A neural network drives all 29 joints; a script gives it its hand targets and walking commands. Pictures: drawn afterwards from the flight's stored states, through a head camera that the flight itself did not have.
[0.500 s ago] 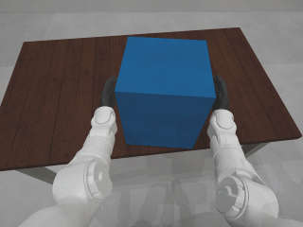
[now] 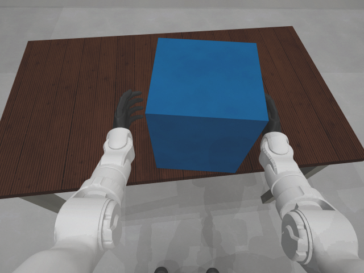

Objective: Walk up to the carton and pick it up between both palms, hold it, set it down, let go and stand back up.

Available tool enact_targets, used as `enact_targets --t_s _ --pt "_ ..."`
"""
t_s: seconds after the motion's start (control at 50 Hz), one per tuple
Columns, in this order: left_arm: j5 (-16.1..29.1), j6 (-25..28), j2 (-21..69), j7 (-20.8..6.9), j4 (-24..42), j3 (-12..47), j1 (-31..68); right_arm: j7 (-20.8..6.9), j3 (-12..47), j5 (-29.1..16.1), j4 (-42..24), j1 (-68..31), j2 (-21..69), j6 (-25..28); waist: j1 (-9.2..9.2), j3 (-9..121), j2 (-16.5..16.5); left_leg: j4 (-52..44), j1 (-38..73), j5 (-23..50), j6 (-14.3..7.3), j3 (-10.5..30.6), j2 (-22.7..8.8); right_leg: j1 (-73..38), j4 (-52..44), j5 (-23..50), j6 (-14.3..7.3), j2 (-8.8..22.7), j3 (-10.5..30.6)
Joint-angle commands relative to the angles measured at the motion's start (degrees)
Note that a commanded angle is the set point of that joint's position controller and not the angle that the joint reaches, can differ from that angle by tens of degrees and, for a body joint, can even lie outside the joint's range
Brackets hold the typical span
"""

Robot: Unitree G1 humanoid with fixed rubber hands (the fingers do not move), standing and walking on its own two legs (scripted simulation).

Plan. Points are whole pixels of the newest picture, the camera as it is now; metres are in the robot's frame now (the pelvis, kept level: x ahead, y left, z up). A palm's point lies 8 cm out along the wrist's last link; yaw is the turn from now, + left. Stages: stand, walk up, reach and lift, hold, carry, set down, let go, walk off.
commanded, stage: set down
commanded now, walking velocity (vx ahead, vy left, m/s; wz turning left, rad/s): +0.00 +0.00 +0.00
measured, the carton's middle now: (200, 112) +0.48 -0.01 +0.01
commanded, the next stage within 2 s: none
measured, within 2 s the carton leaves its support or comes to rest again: neither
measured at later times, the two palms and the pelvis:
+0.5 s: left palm (111, 161) +0.35 +0.19 +0.00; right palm (276, 159) +0.35 -0.17 +0.02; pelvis -0.04 +0.00 +0.00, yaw +0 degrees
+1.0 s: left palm (101, 192) +0.29 +0.20 -0.01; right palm (286, 187) +0.30 -0.18 +0.01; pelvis -0.05 +0.00 +0.00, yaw +0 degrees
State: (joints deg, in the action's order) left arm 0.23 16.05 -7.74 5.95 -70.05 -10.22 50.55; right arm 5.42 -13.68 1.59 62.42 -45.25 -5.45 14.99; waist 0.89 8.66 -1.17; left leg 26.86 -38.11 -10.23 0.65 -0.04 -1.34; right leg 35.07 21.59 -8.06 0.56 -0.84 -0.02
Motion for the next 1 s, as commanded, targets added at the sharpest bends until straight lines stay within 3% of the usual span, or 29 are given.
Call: enact_targets --t_s 0.0,0.04,0.08,0.1,0.18,0.2,0.22,0.24,0.32,0.38,0.4,0.46,0.5,0.52,0.54,0.56,0.6,0.62,0.66,0.74,0.8,0.82,0.84,0.86,0.9,0.92,0.94,0.96,0.98 --pt "3.52 2.42 -11.50 0.48 16.47 3.76 23.81 -1.37 6.77 -9.30 -8.45 -20.40 -12.80 4.82 -2.18 57.11 8.72 8.36 30.23 42.33 5.88 -1.65 -0.35 -13.61 6.55 27.53 0.25 -3.46 -2.49" --pt "3.53 1.82 -11.01 -0.16 18.09 3.99 21.17 -1.74 7.86 -10.10 -8.50 -17.16 -12.31 4.57 -2.33 56.09 7.88 8.13 30.80 42.52 5.74 -1.43 -0.06 -14.19 5.95 27.61 0.04 -3.51 -2.23" --pt "2.85 1.53 -10.98 -0.64 21.08 4.11 16.60 -1.58 8.44 -11.04 -9.17 -12.97 -12.37 5.07 -2.36 55.43 9.09 7.86 31.00 43.31 5.83 -1.50 0.19 -15.97 6.01 29.76 0.05 -3.18 -1.79" --pt "3.11 1.77 -11.59 -0.77 20.95 3.73 17.64 -1.64 8.45 -11.03 -9.24 -14.57 -12.18 5.18 -2.89 55.25 8.41 7.55 30.01 41.41 5.69 -1.73 0.44 -15.68 5.95 27.23 0.36 -3.07 -1.78" --pt "4.42 2.54 -12.93 -0.89 21.76 3.95 16.83 -1.58 7.94 -11.50 -11.49 -14.55 -13.44 4.84 -1.96 54.12 6.99 5.81 26.09 34.90 4.96 -2.31 1.00 -18.75 5.67 25.58 0.48 -2.91 -1.85" --pt "4.39 2.75 -12.68 -1.00 23.98 3.66 12.36 -1.71 10.00 -12.50 -13.17 -10.49 -12.66 5.11 -2.57 53.90 6.91 5.47 26.31 35.74 4.76 -2.50 1.21 -21.56 6.00 28.68 0.44 -3.04 -1.61" --pt "5.09 3.29 -12.22 -0.88 26.01 4.87 15.00 -1.60 8.76 -12.43 -13.47 -11.87 -13.18 5.01 -1.35 54.75 7.86 5.46 25.97 34.29 5.00 -2.19 1.13 -20.90 6.07 26.90 0.25 -3.09 -2.04" --pt "4.89 3.31 -12.41 -1.04 26.20 4.44 12.37 -1.60 9.66 -12.88 -14.05 -9.51 -12.18 5.21 -2.56 53.97 7.71 5.27 25.37 33.62 4.82 -2.31 1.35 -21.87 6.03 27.00 0.32 -2.99 -1.73" --pt "7.50 4.00 -12.88 -0.87 25.35 6.69 12.43 -1.67 9.28 -13.24 -16.24 -10.80 -13.31 4.36 -1.50 51.91 7.00 4.01 22.81 25.40 4.38 -2.30 1.67 -22.59 6.26 21.75 0.20 -2.80 -2.34" --pt "8.66 4.58 -12.74 -0.73 25.34 7.76 11.35 -1.77 9.68 -13.94 -18.12 -9.98 -13.09 4.33 -1.95 51.45 6.68 3.67 21.65 22.28 4.23 -2.12 1.72 -23.07 6.33 19.12 0.02 -2.82 -2.20" --pt "9.21 4.67 -14.19 -0.68 22.53 7.36 13.83 -1.78 9.21 -13.61 -18.11 -12.55 -13.26 3.76 -2.26 50.91 5.75 3.58 19.53 19.19 3.78 -2.40 1.87 -22.24 6.30 16.10 0.06 -2.37 -1.85" --pt "9.74 4.53 -14.22 -0.76 21.16 8.29 9.46 -1.71 9.72 -14.20 -18.27 -9.03 -13.26 3.19 -2.54 46.57 5.40 2.79 19.79 15.65 3.45 -2.33 1.96 -22.82 6.14 13.18 -0.03 -2.10 -1.78" --pt "10.84 4.38 -14.78 -0.61 19.65 8.79 13.33 -1.76 9.42 -14.17 -17.31 -12.24 -13.58 2.09 -2.65 45.97 5.92 2.32 17.72 11.01 3.32 -2.53 2.10 -21.86 6.11 8.47 -0.34 -1.96 -1.67" --pt "10.29 4.09 -13.57 -0.54 22.12 8.80 7.87 -1.76 10.05 -14.43 -17.22 -7.41 -13.41 2.53 -2.17 44.90 5.38 2.17 20.81 12.61 3.44 -1.84 1.72 -23.06 6.00 10.75 -0.44 -2.14 -1.81" --pt "10.89 4.01 -14.14 -0.74 19.91 9.24 11.76 -1.67 9.88 -14.24 -15.66 -10.17 -13.27 1.97 -2.26 44.05 5.76 2.24 19.07 10.44 3.44 -2.12 1.91 -21.71 5.90 8.31 -0.58 -1.89 -1.39" --pt "10.57 4.00 -13.20 -0.63 21.91 9.14 7.69 -1.88 10.96 -14.96 -17.27 -7.37 -12.88 2.39 -2.98 43.91 5.66 2.16 20.66 11.59 3.53 -1.80 1.74 -22.86 6.01 9.57 -0.63 -1.97 -1.57" --pt "11.01 3.79 -14.01 -0.85 20.49 9.20 10.47 -1.49 9.03 -13.70 -15.94 -10.01 -13.69 2.18 -1.69 43.32 5.50 2.01 19.18 9.24 3.53 -1.82 1.87 -22.36 5.76 7.44 -0.54 -1.77 -1.58" --pt "10.52 3.90 -12.57 -0.67 24.25 9.20 4.44 -1.66 10.17 -14.77 -17.33 -4.39 -13.20 2.74 -2.34 42.87 5.67 1.84 21.97 11.05 3.74 -1.51 1.64 -23.85 5.73 9.29 -0.76 -2.06 -1.74" --pt "11.32 3.63 -13.70 -1.04 21.42 9.44 9.00 -1.50 9.35 -13.98 -16.95 -8.89 -12.95 2.19 -2.07 41.39 5.20 1.45 19.12 6.74 3.40 -1.73 1.92 -23.09 5.42 5.28 -0.54 -1.63 -1.49" --pt "10.65 3.72 -11.75 -1.02 26.74 9.39 -0.12 -1.78 10.88 -14.82 -18.93 -0.14 -11.81 3.02 -2.72 39.06 5.51 0.89 21.73 8.97 3.34 -1.30 1.75 -25.75 5.01 7.81 -0.85 -1.78 -1.23" --pt "11.23 3.66 -12.55 -1.46 27.58 9.37 -0.70 -1.71 10.39 -14.62 -20.13 0.88 -11.46 2.88 -2.57 36.78 5.13 0.34 21.07 6.95 3.02 -1.21 2.03 -25.78 4.53 5.31 -0.62 -1.43 -0.75" --pt "12.04 4.05 -13.26 -1.23 27.63 9.70 5.98 -1.93 9.33 -14.34 -20.38 -4.93 -11.77 2.39 -2.52 37.52 5.88 0.27 18.42 4.37 2.96 -1.26 1.92 -24.81 5.04 2.30 -0.79 -1.20 -0.67" --pt "11.71 4.14 -11.74 -0.95 31.13 9.65 -0.70 -2.36 10.69 -15.04 -21.97 1.64 -10.54 2.93 -2.91 36.92 5.42 0.12 20.67 6.15 2.89 -1.04 1.80 -26.20 4.67 4.14 -0.85 -1.28 -0.57" --pt "11.35 3.72 -11.25 -1.27 30.34 10.04 -2.21 -2.39 9.90 -14.44 -20.27 2.08 -10.91 3.01 -2.26 35.37 5.40 0.01 21.81 5.73 3.00 -0.78 1.59 -25.56 4.49 3.92 -0.96 -1.37 -0.74" --pt "11.46 3.39 -11.67 -1.39 30.12 9.74 -3.61 -2.52 10.25 -14.22 -22.39 2.65 -10.45 2.72 -2.96 33.31 4.62 -0.46 20.94 5.10 2.67 -0.72 1.80 -26.29 4.24 3.08 -0.91 -1.09 -0.25" --pt "11.30 3.21 -11.14 -1.55 32.88 9.72 -7.39 -2.45 10.40 -14.61 -23.70 6.09 -10.01 3.32 -2.78 32.23 4.04 -0.44 22.24 6.84 2.75 -0.43 1.75 -27.39 4.20 5.21 -0.79 -1.34 -0.37" --pt "11.91 3.47 -12.31 -1.19 32.22 10.22 0.09 -2.71 9.05 -13.81 -23.42 -0.68 -10.85 2.68 -3.00 31.51 5.08 -0.83 19.94 3.14 2.79 -0.52 1.62 -25.49 4.36 0.53 -0.95 -1.12 -0.52" --pt "11.02 3.07 -10.63 -1.60 34.78 10.04 -13.40 -2.63 11.56 -14.81 -24.23 12.30 -9.07 3.63 -3.04 29.22 3.90 -0.81 23.70 7.11 2.61 -0.25 1.76 -28.60 3.54 5.60 -0.88 -1.13 -0.20" --pt "11.64 2.81 -11.74 -1.68 33.19 10.16 -4.73 -2.73 9.75 -13.93 -24.10 3.89 -9.88 2.84 -3.20 28.78 4.38 -1.23 21.19 2.92 2.54 -0.41 1.82 -26.44 3.53 -0.14 -0.93 -0.77 0.11"
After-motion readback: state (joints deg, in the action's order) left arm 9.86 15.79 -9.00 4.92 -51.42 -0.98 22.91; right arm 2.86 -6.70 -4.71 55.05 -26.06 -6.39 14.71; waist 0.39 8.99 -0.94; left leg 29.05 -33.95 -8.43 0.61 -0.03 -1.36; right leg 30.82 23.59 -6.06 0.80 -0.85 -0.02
